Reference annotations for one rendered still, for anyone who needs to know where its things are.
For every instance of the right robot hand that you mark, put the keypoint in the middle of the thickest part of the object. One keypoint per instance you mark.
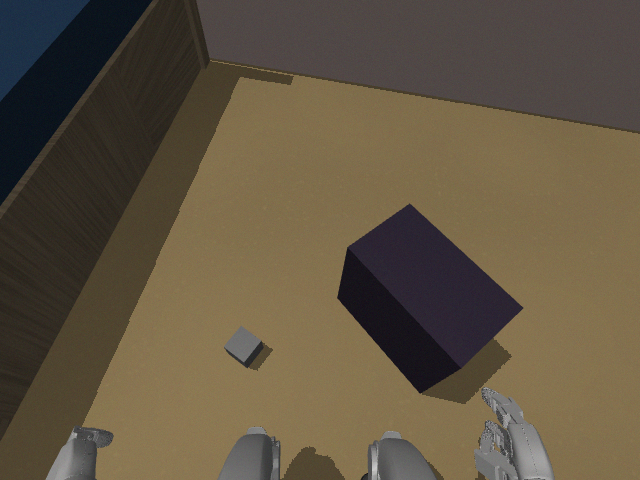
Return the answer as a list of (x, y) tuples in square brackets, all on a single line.
[(522, 453)]

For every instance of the bed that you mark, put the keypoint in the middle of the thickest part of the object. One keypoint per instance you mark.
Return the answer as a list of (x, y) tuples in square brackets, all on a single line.
[(88, 91)]

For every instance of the left robot hand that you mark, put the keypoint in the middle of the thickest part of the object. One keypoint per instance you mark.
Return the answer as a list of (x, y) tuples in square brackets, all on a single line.
[(78, 455)]

